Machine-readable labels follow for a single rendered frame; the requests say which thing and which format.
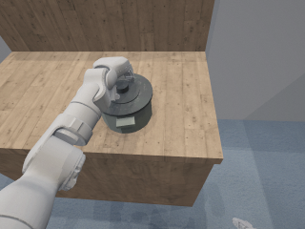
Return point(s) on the right robot hand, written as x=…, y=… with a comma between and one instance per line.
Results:
x=241, y=224

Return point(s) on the lid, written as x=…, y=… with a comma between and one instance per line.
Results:
x=136, y=99

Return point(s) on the robot left forearm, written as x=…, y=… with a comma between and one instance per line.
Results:
x=76, y=123

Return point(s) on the left robot upper arm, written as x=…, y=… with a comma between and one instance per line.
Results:
x=27, y=203

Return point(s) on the pot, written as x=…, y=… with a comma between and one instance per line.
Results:
x=131, y=123

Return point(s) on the table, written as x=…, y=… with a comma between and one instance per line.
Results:
x=54, y=42

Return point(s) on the left robot hand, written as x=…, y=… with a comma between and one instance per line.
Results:
x=122, y=66

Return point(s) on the knob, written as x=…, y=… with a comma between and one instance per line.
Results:
x=122, y=86

